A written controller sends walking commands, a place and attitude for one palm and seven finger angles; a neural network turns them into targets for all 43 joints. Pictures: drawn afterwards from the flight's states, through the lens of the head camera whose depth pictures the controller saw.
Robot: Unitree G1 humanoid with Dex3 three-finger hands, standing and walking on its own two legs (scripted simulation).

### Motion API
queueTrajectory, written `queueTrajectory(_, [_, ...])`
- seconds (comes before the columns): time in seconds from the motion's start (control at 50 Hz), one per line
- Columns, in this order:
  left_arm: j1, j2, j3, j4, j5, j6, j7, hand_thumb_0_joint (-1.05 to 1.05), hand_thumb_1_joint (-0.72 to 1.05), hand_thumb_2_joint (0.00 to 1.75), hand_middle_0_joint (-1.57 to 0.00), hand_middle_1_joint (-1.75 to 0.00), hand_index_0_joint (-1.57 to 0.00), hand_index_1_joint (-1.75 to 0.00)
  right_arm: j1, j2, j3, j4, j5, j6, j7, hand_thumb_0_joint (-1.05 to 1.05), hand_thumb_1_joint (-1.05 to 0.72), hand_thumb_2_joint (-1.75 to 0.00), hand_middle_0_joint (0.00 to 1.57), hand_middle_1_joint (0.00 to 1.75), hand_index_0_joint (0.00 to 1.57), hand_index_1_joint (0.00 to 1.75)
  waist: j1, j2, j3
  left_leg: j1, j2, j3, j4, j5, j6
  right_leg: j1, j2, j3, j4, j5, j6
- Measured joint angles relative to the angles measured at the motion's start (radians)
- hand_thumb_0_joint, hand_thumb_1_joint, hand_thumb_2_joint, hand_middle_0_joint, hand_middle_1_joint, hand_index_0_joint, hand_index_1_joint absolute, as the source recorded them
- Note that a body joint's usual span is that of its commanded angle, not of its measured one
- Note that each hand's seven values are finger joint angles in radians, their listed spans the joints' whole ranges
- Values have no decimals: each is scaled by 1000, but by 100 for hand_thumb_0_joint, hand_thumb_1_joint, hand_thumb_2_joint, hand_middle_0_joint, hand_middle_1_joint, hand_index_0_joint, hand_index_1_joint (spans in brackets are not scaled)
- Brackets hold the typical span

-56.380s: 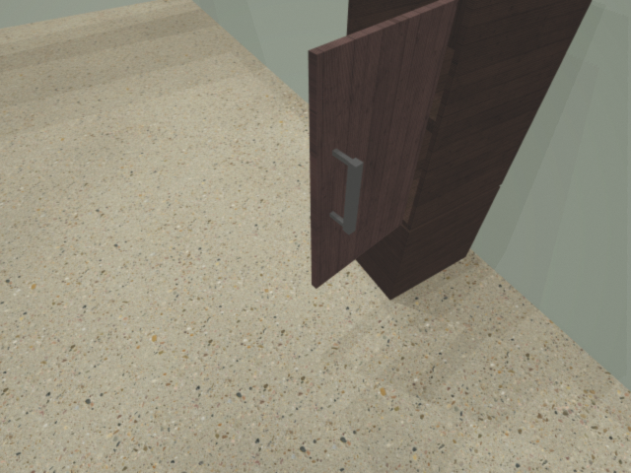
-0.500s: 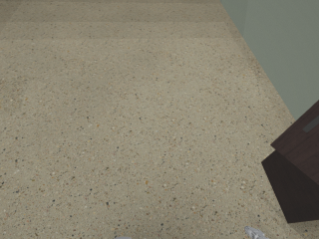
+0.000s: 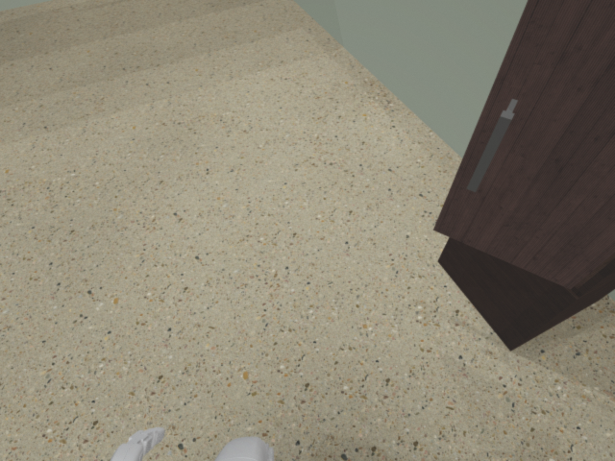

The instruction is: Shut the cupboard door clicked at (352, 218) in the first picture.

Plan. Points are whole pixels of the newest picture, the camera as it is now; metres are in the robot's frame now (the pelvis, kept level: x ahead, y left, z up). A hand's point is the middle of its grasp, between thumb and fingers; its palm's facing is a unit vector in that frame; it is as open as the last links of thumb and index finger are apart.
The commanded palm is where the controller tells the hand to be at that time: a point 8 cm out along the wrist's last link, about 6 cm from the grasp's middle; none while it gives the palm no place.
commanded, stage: turn to face it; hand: left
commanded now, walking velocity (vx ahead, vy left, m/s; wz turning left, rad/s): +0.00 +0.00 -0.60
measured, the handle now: (491, 148) +0.64 -0.31 -0.01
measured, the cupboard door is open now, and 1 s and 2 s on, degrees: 32 32 32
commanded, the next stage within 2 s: take the last steps up to it in 0.78 s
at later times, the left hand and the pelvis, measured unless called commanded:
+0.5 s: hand (190, 421) +0.19 +0.20 -0.15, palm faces -0.27 -0.94 -0.22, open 7.4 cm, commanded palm none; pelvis +0.03 +0.02 +0.01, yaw -17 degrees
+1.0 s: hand (224, 420) +0.20 +0.15 -0.18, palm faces -0.41 -0.89 -0.18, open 7.4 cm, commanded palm none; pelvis +0.06 +0.00 +0.00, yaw -27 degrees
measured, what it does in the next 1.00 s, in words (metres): steps on the spot, turning right: left foot, then right foot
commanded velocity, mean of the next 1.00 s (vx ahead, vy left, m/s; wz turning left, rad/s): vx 0.03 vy -0.02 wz -0.39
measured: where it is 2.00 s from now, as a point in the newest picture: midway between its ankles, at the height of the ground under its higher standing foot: outside the picture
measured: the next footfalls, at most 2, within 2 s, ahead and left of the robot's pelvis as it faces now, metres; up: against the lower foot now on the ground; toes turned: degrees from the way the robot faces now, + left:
left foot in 0.22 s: +0.09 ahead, +0.14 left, +0.00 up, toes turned -4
right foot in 0.58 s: +0.02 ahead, -0.12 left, +0.00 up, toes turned -23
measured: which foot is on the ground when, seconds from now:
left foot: up 0.00-0.20, down 0.22-0.58, up 0.60-0.92, down 0.94-1.00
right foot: down 0.00-0.22, up 0.24-0.56, down 0.58-0.94, up 0.96-1.00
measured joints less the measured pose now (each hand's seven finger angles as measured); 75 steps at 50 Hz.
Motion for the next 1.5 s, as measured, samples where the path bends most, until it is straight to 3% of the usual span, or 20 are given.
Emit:
queueTrajectory(0.12, [27,-2,-6,16,6,9,-2,1,90,90,-20,-30,-20,-30,-27,27,10,-38,2,-14,10,1,-91,-90,20,30,20,30,10,-46,-16,-4,-32,-11,-174,68,-8,15,8,67,-62,33,6])
queueTrajectory(0.22, [43,6,3,23,0,22,-5,1,90,90,-20,-30,-20,-30,-30,45,25,-64,6,-41,8,1,-91,-90,20,30,20,30,22,-68,-34,118,-50,-13,-502,187,10,-15,33,121,-8,2,32])
queueTrajectory(0.3, [34,32,19,32,-2,36,-12,1,90,90,-20,-30,-20,-30,-23,70,44,-69,-13,-59,5,1,-91,-90,20,30,20,30,28,-97,-25,131,-33,34,-490,178,83,-131,35,89,330,-198,41])
queueTrajectory(0.34, [27,40,27,35,-1,38,-19,1,90,90,-20,-30,-20,-30,-10,79,50,-70,-17,-61,1,1,-91,-90,20,30,20,30,27,-93,-19,160,-17,53,-521,184,88,-172,23,48,476,-206,54])
queueTrajectory(0.38, [21,42,31,33,-2,41,-24,1,91,90,-20,-30,-20,-30,1,82,51,-64,-19,-60,-2,1,-91,-90,20,30,21,30,28,-84,-13,189,0,73,-555,197,84,-185,4,16,517,-193,65])
queueTrajectory(0.52, [-10,31,25,24,0,42,-29,1,91,90,-19,-30,-19,-30,36,66,31,-24,-19,-51,5,1,-90,-90,20,30,21,30,5,-38,-7,229,52,138,-562,182,57,-95,-30,-40,254,-139,55])
queueTrajectory(0.58, [-12,28,14,14,2,23,-29,1,91,90,-19,-30,-19,-30,62,50,19,-4,-12,-42,10,1,-90,-90,20,30,21,30,-4,-30,-20,212,65,159,-489,138,34,7,-31,-49,22,17,27])
queueTrajectory(0.66, [-10,-9,-4,25,4,-7,-6,1,91,90,-19,-30,-20,-30,44,15,2,33,-1,-1,0,1,-91,-90,20,30,20,30,-7,11,-19,81,15,35,-162,-46,23,6,-12,-33,26,-34,-1])
queueTrajectory(0.74, [14,-30,-13,43,3,-5,9,1,90,90,-20,-30,-20,-30,27,18,3,38,-1,-4,1,1,-91,-90,20,30,20,30,-10,0,-26,-2,-26,1,-24,25,11,38,-8,-7,-49,11,-2])
queueTrajectory(0.82, [34,-36,-16,62,6,-3,10,1,90,90,-20,-30,-20,-30,22,42,11,30,0,-13,7,1,-91,-90,20,30,20,30,-4,-26,-40,11,-37,0,-146,62,8,58,-4,12,-91,28,-1])
queueTrajectory(0.9, [51,-34,-10,81,5,0,10,1,90,90,-20,-30,-20,-30,13,69,23,26,3,-26,5,1,-91,-90,20,30,20,30,12,-55,-48,95,-52,2,-380,132,16,56,3,37,-73,14,10])
queueTrajectory(0.94, [65,-32,-6,90,-1,6,10,1,90,90,-20,-30,-20,-30,20,75,30,22,-1,-44,4,1,-91,-90,20,30,20,30,13,-55,-61,156,-48,0,-520,204,46,38,17,44,-26,-14,22])
queueTrajectory(1.0, [75,-12,7,107,3,26,0,1,90,90,-20,-30,-20,-30,28,102,44,23,-19,-61,1,1,-91,-90,20,30,20,30,12,-86,-69,164,-45,26,-506,172,90,-48,22,46,212,-170,18])
queueTrajectory(1.08, [78,6,22,120,11,32,-27,1,91,90,-20,-30,-20,-30,73,118,52,27,-27,-77,-4,1,-91,-90,20,30,21,30,6,-91,-74,227,-23,47,-594,200,81,-153,6,13,458,-124,28])
queueTrajectory(1.2, [59,11,23,116,11,29,-47,1,91,90,-19,-30,-19,-30,127,103,34,71,-28,-86,-2,1,-90,-90,20,30,21,30,-4,-65,-65,306,18,84,-688,218,57,-173,-47,-20,314,-42,43])
queueTrajectory(1.32, [22,12,17,114,12,5,-57,1,91,90,-19,-30,-19,-30,173,68,9,124,-24,-74,4,1,-90,-90,20,30,21,30,-35,-39,-55,325,69,102,-606,133,3,-55,-45,-59,-1,33,25])
queueTrajectory(1.36, [11,8,15,113,13,-23,-48,1,91,90,-19,-30,-19,-30,183,54,3,144,-14,-63,7,1,-90,-90,20,30,21,30,-31,-29,-54,271,80,75,-447,30,19,-28,-34,-64,-37,66,3])
queueTrajectory(1.42, [8,-23,4,116,8,-45,-24,1,91,90,-19,-30,-19,-30,151,38,0,166,-6,-38,1,1,-91,-90,20,30,20,30,-22,-8,-44,127,40,7,-125,-56,46,4,-18,-83,-31,35,-2])
queueTrajectory(1.46, [23,-34,-2,124,9,-45,-10,1,91,90,-19,-30,-20,-30,127,42,-1,156,-9,-39,4,1,-91,-90,20,30,20,30,-19,-18,-47,57,18,19,-44,-26,52,43,-15,-88,-76,37,-8])
queueTrajectory(1.5, [41,-41,-8,138,11,-44,-3,0,91,90,-19,-30,-20,-30,102,52,1,131,-13,-46,9,1,-91,-90,20,30,20,30,-19,-32,-55,16,5,42,-70,17,52,76,-11,-94,-115,42,-10])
